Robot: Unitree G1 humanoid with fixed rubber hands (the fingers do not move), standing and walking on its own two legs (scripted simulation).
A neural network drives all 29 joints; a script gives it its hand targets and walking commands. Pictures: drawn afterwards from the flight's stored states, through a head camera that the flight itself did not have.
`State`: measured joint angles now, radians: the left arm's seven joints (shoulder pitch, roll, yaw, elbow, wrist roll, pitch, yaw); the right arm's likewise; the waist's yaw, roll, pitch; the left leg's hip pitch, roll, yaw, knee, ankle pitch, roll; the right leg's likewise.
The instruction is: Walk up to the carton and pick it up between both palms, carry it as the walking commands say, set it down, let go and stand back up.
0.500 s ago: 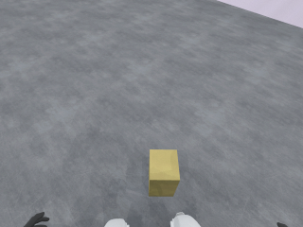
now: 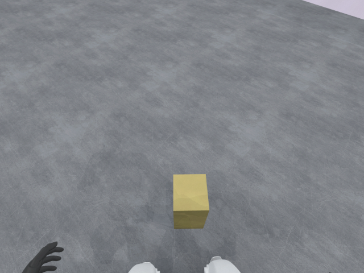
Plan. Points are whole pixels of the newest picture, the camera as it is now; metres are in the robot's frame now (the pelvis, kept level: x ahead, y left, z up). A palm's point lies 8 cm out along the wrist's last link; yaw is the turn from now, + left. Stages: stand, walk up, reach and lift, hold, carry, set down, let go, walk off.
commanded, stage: walk up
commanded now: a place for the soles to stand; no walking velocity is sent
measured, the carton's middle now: (189, 203) +0.49 -0.01 -0.59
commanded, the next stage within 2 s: none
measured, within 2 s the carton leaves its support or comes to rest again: neither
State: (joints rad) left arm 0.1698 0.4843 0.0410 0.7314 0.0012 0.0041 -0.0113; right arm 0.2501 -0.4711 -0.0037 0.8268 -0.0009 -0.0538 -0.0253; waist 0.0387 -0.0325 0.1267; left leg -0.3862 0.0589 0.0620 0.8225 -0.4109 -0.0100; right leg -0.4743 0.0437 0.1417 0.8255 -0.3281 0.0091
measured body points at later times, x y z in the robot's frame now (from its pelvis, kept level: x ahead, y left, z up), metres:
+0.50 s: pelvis +0.00 +0.00 +0.00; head +0.04 +0.01 +0.45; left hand +0.13 +0.34 -0.09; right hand +0.10 -0.34 -0.09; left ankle +0.02 +0.14 -0.70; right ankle +0.07 -0.14 -0.70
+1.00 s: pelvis +0.04 -0.07 +0.00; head +0.09 -0.08 +0.45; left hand +0.15 +0.27 -0.08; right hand +0.11 -0.41 -0.10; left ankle +0.12 +0.04 -0.70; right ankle +0.08 -0.20 -0.70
